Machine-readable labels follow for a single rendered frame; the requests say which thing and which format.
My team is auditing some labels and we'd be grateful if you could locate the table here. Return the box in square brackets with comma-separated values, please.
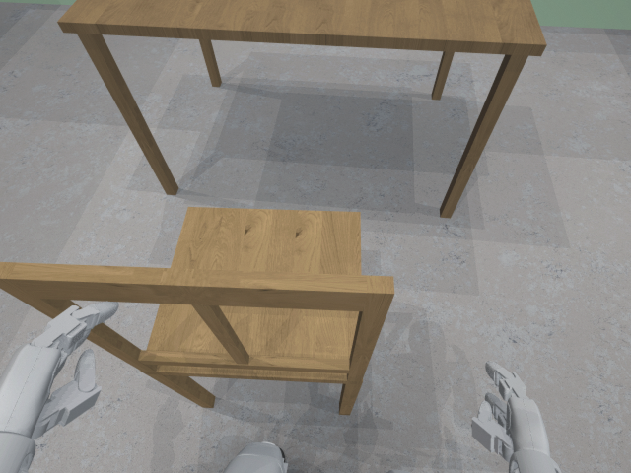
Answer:
[57, 0, 547, 218]

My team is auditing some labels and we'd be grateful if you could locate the robot right hand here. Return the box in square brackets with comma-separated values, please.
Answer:
[472, 361, 550, 463]

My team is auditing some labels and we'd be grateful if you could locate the left robot thigh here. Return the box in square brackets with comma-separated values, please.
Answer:
[223, 442, 288, 473]

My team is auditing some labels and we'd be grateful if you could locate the robot left forearm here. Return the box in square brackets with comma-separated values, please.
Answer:
[0, 432, 35, 473]

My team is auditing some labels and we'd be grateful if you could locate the chair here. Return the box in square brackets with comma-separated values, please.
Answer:
[0, 207, 394, 415]

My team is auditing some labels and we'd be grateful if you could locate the robot left hand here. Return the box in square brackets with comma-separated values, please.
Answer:
[0, 301, 119, 439]

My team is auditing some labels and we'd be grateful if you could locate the robot right forearm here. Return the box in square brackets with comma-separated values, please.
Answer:
[509, 450, 561, 473]

